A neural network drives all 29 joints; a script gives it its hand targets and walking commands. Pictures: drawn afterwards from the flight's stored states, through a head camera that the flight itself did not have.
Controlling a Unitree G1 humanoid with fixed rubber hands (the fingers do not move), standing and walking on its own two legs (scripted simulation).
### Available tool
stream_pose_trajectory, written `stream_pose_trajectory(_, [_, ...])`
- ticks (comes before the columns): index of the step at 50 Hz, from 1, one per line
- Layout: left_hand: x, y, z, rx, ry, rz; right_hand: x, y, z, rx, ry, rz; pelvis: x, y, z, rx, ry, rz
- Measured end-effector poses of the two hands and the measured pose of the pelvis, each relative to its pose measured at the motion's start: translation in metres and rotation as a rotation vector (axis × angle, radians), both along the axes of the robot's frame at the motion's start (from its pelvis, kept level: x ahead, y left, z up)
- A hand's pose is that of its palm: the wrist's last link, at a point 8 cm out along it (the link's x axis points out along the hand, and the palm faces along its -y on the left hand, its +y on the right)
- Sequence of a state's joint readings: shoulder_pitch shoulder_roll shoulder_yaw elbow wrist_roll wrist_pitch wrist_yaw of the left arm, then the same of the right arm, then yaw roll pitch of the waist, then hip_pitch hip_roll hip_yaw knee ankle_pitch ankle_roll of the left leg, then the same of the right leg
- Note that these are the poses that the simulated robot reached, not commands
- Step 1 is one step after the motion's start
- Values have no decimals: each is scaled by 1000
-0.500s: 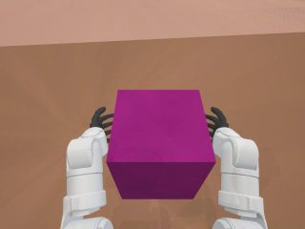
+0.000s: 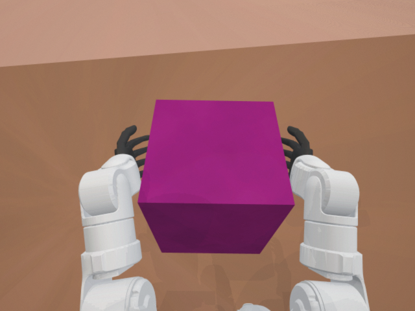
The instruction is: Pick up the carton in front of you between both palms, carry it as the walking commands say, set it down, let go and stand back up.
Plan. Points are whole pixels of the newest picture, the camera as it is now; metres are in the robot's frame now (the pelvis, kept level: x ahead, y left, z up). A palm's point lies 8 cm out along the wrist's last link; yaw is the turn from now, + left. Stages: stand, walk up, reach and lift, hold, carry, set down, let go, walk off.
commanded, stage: carry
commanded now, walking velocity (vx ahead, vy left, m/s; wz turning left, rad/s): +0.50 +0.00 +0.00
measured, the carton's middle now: (212, 183) +0.35 -0.03 +0.08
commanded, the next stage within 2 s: none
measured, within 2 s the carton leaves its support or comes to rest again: neither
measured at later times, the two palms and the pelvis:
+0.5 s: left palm (143, 68) +0.62 +0.11 +0.19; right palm (268, 66) +0.62 -0.19 +0.18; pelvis +0.27 -0.04 +0.03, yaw -2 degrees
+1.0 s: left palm (152, 13) +0.93 +0.10 +0.21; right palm (247, 9) +0.92 -0.20 +0.22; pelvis +0.58 -0.04 +0.06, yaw -1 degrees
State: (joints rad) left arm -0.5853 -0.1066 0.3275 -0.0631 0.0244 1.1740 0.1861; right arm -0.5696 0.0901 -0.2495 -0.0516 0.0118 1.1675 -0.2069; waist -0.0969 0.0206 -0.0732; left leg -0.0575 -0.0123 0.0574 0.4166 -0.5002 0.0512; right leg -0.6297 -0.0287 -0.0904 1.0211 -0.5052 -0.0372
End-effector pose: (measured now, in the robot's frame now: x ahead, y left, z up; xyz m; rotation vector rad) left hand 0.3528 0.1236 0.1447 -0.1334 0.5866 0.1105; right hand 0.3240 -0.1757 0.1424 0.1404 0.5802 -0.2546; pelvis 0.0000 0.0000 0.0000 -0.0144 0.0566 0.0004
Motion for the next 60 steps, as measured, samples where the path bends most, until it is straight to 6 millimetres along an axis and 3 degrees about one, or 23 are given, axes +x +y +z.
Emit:
stream_pose_trajectory(4, [45,-8,-1,18,-33,35,58,-9,-1,9,-33,34,43,-15,-7,-13,-4,-1])
stream_pose_trajectory(7, [68,-3,-7,36,-30,84,103,-4,-6,15,-31,100,75,-31,-11,-15,-21,-2])
stream_pose_trajectory(11, [91,6,-14,27,29,140,144,6,-9,47,25,132,111,-44,5,1,-15,-5])
stream_pose_trajectory(14, [119,7,-5,16,20,154,172,7,-2,58,16,130,139,-50,16,14,-7,-2])
stream_pose_trajectory(20, [198,-6,30,21,-63,106,234,-7,27,33,-68,99,205,-49,27,21,11,-9])
stream_pose_trajectory(24, [256,-14,42,38,-66,65,281,-15,36,27,-71,75,260,-41,30,25,20,-26])
stream_pose_trajectory(31, [364,-16,25,27,-29,3,372,-16,27,3,-32,19,363,-21,17,45,-2,-46])
stream_pose_trajectory(35, [410,-21,17,7,31,-25,408,-20,20,7,28,-20,404,-14,31,30,-5,-41])
stream_pose_trajectory(39, [452,-22,27,-20,16,-12,449,-21,32,8,11,-27,443,-13,46,17,3,-40])
stream_pose_trajectory(44, [506,-18,52,-16,-58,15,516,-18,62,-1,-61,8,499,-22,57,13,19,-29])
stream_pose_trajectory(48, [553,-19,64,-2,-68,38,572,-19,74,-9,-70,43,554,-36,60,13,28,-16])
stream_pose_trajectory(55, [643,-35,59,41,-38,82,677,-36,57,11,-41,101,655,-68,43,-5,5,-3])
stream_pose_trajectory(60, [687,-41,43,41,53,110,730,-41,43,51,48,109,703,-82,59,11,7,-8])
